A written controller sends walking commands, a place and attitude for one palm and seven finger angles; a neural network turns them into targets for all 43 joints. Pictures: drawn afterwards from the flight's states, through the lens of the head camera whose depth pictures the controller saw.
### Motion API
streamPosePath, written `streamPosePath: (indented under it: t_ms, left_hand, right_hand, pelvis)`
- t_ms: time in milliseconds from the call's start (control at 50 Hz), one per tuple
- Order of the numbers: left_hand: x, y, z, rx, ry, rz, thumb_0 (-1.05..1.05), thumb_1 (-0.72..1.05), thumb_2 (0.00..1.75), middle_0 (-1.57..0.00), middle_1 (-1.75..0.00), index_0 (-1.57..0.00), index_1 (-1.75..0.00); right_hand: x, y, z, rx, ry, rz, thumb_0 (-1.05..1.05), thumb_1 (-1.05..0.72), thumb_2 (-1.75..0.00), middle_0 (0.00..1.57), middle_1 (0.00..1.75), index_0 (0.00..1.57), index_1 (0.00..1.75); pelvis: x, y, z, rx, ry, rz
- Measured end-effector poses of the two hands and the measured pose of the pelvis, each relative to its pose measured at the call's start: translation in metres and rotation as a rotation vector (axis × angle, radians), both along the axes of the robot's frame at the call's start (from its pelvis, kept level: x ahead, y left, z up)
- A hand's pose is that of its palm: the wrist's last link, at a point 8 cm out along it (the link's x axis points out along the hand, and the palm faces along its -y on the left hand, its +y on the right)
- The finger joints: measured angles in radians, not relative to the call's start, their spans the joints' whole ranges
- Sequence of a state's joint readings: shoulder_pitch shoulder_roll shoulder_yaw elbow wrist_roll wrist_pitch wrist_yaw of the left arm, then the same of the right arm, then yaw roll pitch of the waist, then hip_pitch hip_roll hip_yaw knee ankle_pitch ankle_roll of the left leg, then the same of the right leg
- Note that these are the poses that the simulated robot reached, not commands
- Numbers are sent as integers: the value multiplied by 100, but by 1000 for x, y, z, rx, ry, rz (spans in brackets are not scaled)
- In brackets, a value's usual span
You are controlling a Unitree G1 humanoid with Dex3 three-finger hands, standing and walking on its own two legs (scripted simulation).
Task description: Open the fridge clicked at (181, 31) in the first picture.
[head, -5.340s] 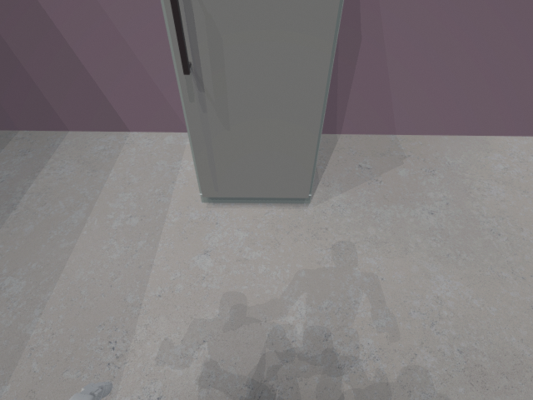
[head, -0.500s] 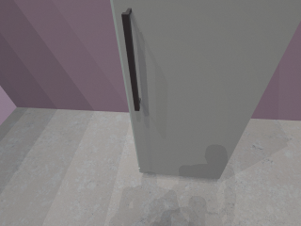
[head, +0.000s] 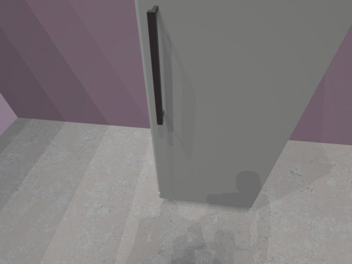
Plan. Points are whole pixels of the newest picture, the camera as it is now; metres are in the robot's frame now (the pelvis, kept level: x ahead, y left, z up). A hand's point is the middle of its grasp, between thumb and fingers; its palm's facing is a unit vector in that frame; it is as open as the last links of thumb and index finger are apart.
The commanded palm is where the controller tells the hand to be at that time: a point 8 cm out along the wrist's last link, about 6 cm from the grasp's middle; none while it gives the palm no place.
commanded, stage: look again from close up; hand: left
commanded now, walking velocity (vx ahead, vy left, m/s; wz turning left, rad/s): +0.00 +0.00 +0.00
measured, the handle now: (158, 74) +0.59 +0.09 +0.15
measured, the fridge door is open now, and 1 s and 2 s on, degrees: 0 0 0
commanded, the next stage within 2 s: none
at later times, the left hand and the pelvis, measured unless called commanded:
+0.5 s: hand out of the picture -0.02 +0.16 -0.17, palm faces +0.06 -0.99 -0.15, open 7.3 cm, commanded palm none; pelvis -0.02 +0.00 +0.00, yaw +1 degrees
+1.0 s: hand out of the picture -0.06 +0.18 -0.19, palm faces +0.08 -0.97 -0.21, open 7.3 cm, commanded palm none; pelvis -0.09 -0.01 -0.01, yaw -1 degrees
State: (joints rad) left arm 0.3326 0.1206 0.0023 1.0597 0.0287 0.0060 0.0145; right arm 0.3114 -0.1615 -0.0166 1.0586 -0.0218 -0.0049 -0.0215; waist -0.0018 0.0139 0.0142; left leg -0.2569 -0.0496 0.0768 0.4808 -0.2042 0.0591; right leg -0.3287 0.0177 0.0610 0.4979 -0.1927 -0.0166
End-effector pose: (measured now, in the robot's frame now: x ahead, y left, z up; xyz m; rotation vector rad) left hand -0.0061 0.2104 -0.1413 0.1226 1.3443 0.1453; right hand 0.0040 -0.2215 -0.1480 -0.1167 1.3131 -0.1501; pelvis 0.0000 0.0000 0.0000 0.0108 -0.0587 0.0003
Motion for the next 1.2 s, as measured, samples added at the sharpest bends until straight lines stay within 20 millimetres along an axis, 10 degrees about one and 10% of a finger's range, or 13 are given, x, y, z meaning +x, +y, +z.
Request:
streamPosePath:
  t_ms: [540, 800, 1060, 1200]
  left_hand:
    - [-30, -4, -3, -15, 6, 32, 1, 91, 89, -20, -30, -20, -30]
    - [-103, -18, -8, 24, 93, 128, 1, 91, 89, -20, -30, -20, -30]
    - [-61, 23, 0, 55, -98, 39, 1, 93, 89, -20, -30, -20, -30]
    - [-74, 14, 4, 60, -78, -3, 1, 92, 90, -19, -30, -20, -30]
  right_hand:
    - [-20, -3, 2, -10, 11, 13, 0, -90, -90, 20, 30, 20, 30]
    - [11, -25, -7, -1, -103, 55, 0, -90, -90, 20, 30, 20, 30]
    - [-132, -14, 5, -55, 88, -27, 0, -90, -90, 20, 30, 20, 30]
    - [-151, 0, -1, 8, 130, -22, 0, -90, -90, 20, 30, 20, 30]
  pelvis:
    - [-22, -3, 0, 1, -6, 14]
    - [-51, -15, -11, 30, -21, 42]
    - [-98, -7, -4, 26, 0, 1]
    - [-112, -12, -2, 6, 35, 4]
